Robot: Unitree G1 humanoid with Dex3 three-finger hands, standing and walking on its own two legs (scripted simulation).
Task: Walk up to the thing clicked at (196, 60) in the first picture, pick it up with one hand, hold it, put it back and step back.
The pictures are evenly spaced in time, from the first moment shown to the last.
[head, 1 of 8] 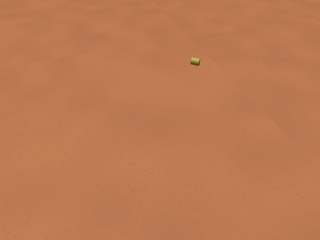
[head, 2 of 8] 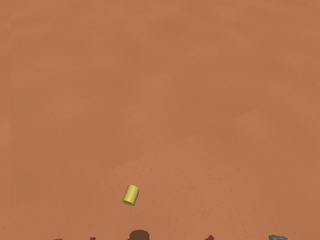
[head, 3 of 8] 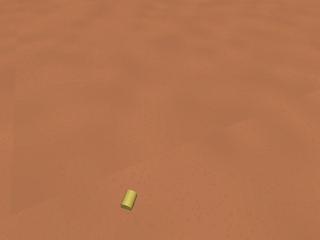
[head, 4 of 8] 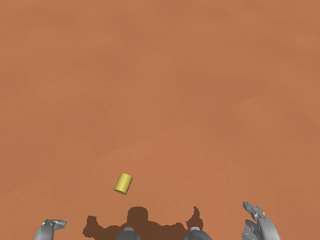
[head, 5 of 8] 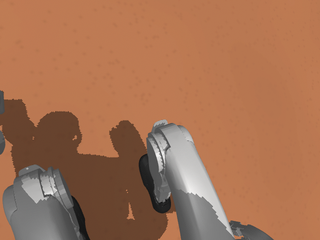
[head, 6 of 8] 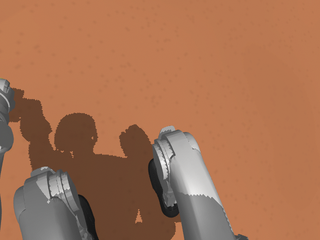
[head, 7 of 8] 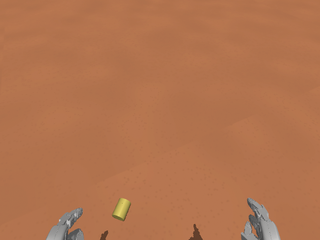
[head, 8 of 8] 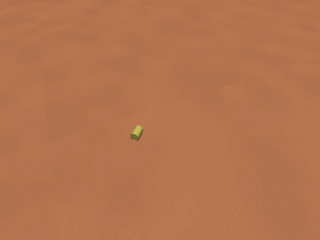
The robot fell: no
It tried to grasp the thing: yes
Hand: left
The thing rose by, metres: 0.66
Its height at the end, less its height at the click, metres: +0.00
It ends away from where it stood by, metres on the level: 0.00
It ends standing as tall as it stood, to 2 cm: yes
